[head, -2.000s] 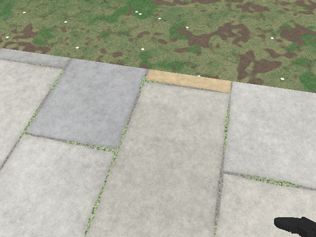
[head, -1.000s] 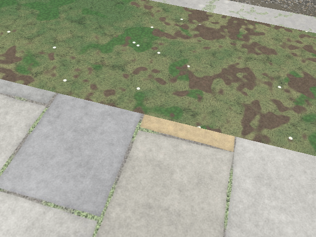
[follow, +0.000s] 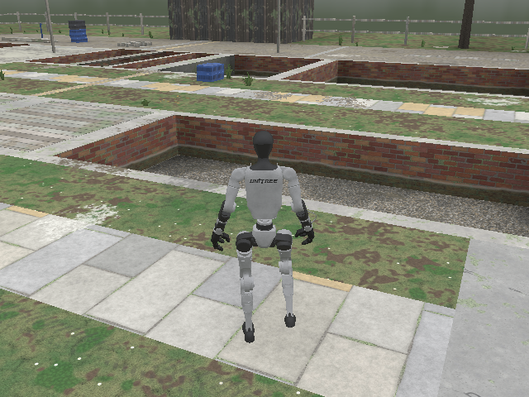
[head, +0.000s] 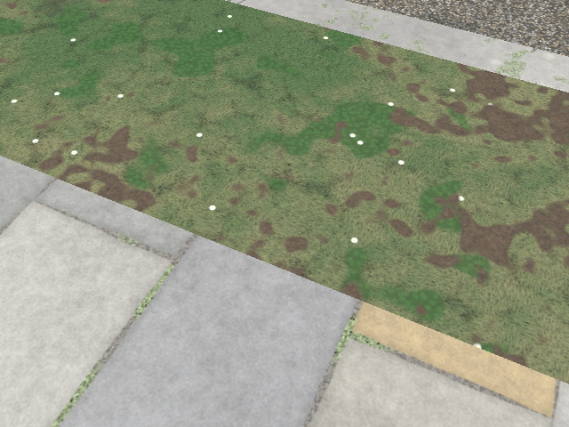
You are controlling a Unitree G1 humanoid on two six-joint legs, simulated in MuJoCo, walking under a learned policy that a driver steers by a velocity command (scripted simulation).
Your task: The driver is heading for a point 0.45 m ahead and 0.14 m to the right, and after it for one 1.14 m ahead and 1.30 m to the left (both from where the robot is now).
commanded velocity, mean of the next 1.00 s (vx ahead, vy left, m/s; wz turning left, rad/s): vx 0.50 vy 0.00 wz -0.07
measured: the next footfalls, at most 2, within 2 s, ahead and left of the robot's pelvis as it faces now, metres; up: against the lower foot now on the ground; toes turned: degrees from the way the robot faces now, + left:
right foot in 0.32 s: +0.33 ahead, -0.16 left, +0.00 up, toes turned -13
left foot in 0.86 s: +0.69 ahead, -0.03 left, +0.00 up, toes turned -5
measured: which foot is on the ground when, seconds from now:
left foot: down 0.00-0.32, up 0.34-0.84, down 0.86-1.00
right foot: up 0.00-0.30, down 0.32-0.88, up 0.90-1.00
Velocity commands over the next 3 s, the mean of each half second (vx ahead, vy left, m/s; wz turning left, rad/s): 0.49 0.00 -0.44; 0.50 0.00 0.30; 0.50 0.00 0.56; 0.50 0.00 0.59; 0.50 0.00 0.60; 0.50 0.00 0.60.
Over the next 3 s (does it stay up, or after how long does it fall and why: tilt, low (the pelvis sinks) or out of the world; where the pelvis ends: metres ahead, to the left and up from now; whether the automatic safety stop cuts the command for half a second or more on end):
stays up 1.45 0.38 -0.01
